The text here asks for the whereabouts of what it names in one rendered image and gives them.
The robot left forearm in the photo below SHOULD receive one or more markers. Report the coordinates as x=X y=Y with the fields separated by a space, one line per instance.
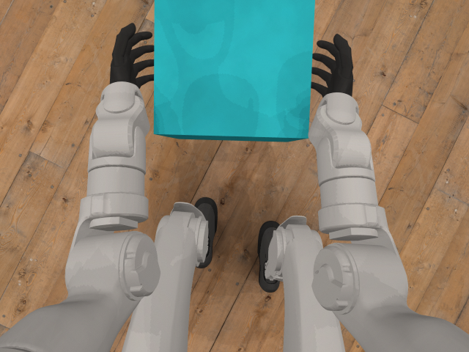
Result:
x=116 y=166

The carton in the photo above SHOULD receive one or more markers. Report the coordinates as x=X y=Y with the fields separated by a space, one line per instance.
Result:
x=237 y=70

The robot right forearm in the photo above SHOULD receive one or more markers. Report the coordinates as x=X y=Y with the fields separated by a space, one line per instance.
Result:
x=350 y=210

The robot thigh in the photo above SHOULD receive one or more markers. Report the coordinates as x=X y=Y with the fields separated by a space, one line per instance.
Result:
x=308 y=327
x=160 y=321

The robot right thigh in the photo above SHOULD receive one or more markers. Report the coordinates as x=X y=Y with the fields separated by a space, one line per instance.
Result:
x=308 y=327

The left robot hand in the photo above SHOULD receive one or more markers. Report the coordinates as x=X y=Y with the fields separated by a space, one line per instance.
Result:
x=122 y=64

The robot left thigh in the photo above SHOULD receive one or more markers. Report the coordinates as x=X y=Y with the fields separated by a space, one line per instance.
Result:
x=160 y=321

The robot right upper arm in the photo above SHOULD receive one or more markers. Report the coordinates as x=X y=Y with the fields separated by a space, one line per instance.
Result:
x=365 y=286

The right robot hand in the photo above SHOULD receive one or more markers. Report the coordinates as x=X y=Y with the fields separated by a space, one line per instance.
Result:
x=341 y=79

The robot left upper arm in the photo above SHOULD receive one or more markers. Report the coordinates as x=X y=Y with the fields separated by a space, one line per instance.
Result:
x=107 y=276

